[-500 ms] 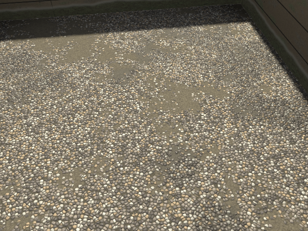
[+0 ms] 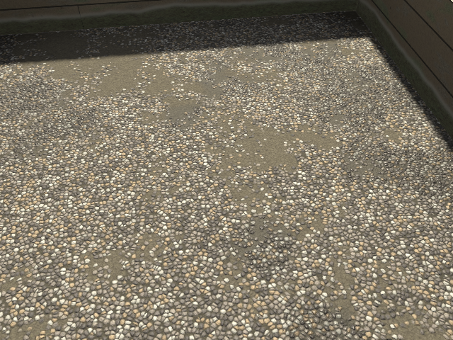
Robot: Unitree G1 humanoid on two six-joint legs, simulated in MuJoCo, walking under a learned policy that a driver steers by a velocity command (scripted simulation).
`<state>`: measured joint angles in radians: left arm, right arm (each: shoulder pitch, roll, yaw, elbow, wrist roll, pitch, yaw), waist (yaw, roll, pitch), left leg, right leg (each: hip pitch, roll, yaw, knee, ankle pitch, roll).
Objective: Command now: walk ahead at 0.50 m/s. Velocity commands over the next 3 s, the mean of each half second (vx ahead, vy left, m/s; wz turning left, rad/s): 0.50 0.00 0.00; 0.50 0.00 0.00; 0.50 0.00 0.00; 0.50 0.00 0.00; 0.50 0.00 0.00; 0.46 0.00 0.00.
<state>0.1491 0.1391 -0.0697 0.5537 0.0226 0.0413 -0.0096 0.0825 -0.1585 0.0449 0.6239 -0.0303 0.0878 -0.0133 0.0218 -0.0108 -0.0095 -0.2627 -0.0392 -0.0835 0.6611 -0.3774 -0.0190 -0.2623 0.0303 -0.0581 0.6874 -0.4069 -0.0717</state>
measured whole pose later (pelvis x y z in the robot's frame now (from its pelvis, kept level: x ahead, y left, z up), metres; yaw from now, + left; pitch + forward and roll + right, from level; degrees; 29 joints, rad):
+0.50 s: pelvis +0.00 +0.00 +0.00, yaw +0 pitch -1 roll +1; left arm 0.16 0.14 -0.07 0.56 0.02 0.04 -0.01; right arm 0.09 -0.16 0.05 0.62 -0.03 0.09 -0.01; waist 0.02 -0.01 -0.01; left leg -0.26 -0.04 -0.09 0.67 -0.38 -0.02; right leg -0.26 0.02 -0.06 0.69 -0.41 -0.07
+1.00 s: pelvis +0.00 +0.00 +0.00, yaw +1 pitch -1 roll +1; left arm 0.16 0.14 -0.07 0.56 0.02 0.04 0.00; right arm 0.09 -0.16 0.05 0.62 -0.03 0.08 -0.01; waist 0.02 -0.01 -0.02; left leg -0.27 -0.05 -0.09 0.67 -0.38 -0.02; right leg -0.26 0.02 -0.07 0.70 -0.42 -0.07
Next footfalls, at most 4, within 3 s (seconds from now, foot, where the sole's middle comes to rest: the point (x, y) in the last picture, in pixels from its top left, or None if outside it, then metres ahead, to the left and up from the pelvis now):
none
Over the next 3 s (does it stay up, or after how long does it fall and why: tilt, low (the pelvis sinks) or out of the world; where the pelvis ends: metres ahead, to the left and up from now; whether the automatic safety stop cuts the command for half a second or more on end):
stays up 0.00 0.00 0.00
